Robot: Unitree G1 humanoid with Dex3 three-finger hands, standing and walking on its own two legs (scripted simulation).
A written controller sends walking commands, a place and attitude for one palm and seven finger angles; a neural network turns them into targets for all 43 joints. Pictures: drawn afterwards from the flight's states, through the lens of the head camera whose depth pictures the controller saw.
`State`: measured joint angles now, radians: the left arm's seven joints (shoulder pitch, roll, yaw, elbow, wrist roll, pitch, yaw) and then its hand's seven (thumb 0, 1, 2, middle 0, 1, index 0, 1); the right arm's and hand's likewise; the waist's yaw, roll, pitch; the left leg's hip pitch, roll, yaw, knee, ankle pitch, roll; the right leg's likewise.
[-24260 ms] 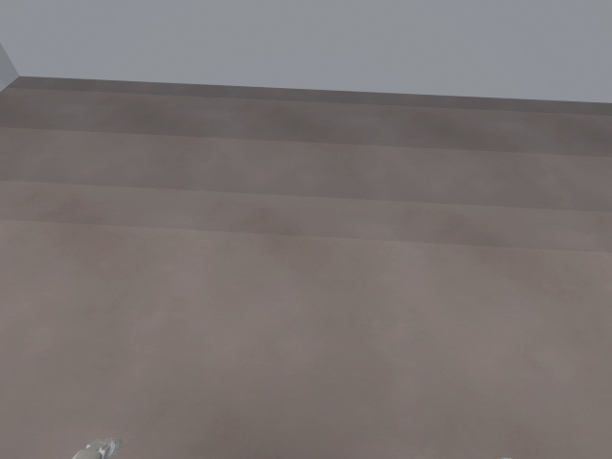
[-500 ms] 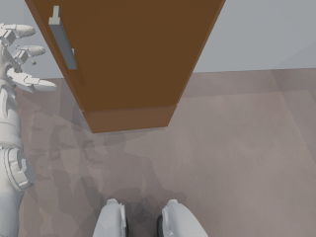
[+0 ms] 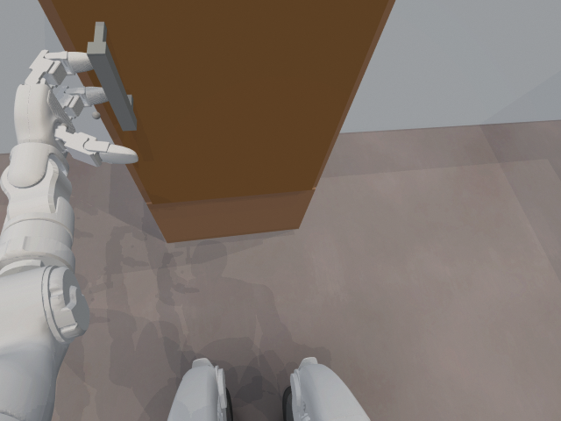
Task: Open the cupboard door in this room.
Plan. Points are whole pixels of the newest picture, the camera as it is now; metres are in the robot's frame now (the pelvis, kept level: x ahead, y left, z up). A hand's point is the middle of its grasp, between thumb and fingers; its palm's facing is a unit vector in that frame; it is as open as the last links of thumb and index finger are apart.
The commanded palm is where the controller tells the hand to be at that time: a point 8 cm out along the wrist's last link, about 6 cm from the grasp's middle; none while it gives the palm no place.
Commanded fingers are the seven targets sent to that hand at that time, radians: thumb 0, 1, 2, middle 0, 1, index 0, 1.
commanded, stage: slide the fingers in behind the handle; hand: left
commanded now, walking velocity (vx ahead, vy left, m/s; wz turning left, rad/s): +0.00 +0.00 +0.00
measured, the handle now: (116, 80) +0.57 +0.19 +0.07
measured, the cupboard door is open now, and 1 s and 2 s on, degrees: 0 0 0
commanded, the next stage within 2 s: close the thumb around the handle in 1.08 s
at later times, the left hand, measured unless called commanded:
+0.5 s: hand (118, 115) +0.52 +0.19 +0.06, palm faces +0.07 -1.00 +0.00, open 13.9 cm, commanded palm +0.50 +0.22 +0.06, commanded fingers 0.00 -0.50 0.30 -0.30 -1.20 -0.30 -1.20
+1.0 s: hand (134, 111) +0.52 +0.16 +0.07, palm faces +0.08 -1.00 -0.02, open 13.9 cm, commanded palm +0.49 +0.21 +0.06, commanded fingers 0.00 -0.50 0.30 -0.30 -1.20 -0.30 -1.20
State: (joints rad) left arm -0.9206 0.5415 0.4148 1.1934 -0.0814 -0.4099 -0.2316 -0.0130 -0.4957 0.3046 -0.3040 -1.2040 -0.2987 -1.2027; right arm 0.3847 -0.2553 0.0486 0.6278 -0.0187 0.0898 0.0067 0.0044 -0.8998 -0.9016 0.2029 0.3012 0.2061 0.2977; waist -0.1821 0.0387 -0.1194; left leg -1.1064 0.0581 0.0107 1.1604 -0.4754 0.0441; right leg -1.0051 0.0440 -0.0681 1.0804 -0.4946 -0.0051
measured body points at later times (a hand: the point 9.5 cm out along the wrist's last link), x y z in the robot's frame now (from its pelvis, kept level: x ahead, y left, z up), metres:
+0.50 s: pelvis +0.00 -0.01 +0.00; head +0.15 +0.02 +0.42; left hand +0.51 +0.24 +0.06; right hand +0.01 -0.27 -0.11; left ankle +0.03 +0.09 -0.65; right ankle +0.01 -0.12 -0.65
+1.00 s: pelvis +0.00 -0.01 +0.00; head +0.14 +0.01 +0.43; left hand +0.51 +0.22 +0.07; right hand +0.00 -0.27 -0.11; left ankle +0.03 +0.09 -0.65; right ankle +0.01 -0.12 -0.65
